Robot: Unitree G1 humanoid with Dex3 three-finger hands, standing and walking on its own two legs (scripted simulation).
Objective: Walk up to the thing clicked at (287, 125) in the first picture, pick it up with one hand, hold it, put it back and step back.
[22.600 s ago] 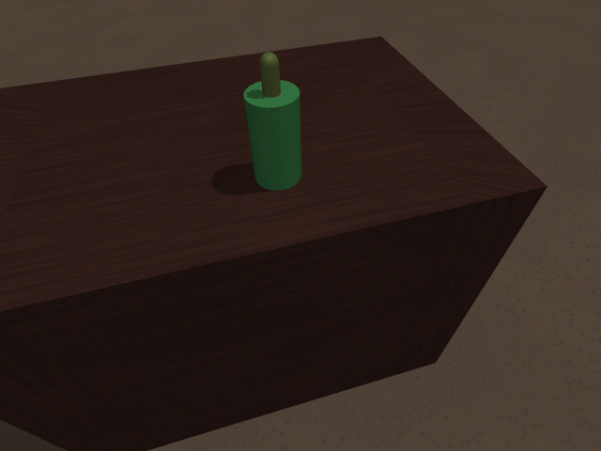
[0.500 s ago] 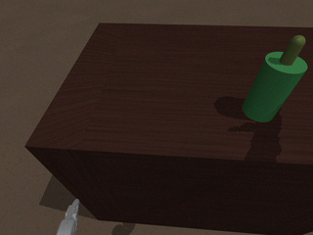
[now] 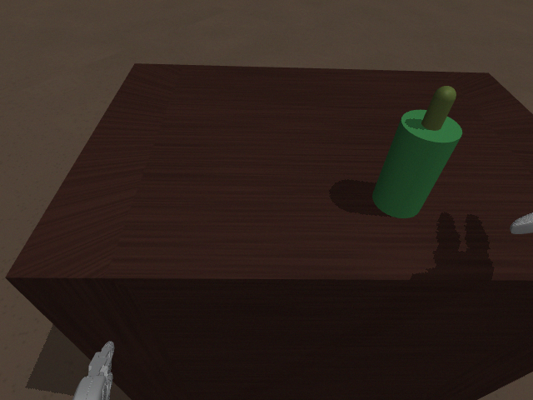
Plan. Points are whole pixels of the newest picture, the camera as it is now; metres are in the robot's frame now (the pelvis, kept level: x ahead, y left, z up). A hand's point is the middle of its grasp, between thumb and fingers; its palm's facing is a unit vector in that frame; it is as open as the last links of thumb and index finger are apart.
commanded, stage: sink last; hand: right
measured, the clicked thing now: (418, 152) +0.48 -0.23 +0.15
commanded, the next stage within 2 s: home in 0.74 s
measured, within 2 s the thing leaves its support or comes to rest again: neither
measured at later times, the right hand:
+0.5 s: hand out of the picture +0.13 -0.24 +0.20, palm faces +0.51 +0.74 -0.45, open 17.7 cm
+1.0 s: hand out of the picture +0.14 -0.28 +0.25, palm faces +0.61 +0.64 -0.46, open 17.5 cm
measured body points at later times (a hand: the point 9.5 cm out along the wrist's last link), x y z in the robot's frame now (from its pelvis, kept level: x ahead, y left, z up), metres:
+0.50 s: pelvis -0.03 +0.03 +0.00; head -0.05 +0.07 +0.45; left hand +0.16 +0.29 -0.06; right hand +0.10 -0.28 +0.23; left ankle -0.03 +0.14 -0.73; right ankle -0.02 -0.09 -0.73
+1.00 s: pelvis -0.04 +0.03 +0.01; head -0.06 +0.07 +0.46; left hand +0.15 +0.26 -0.07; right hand +0.10 -0.31 +0.27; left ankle -0.03 +0.14 -0.73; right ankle -0.02 -0.09 -0.73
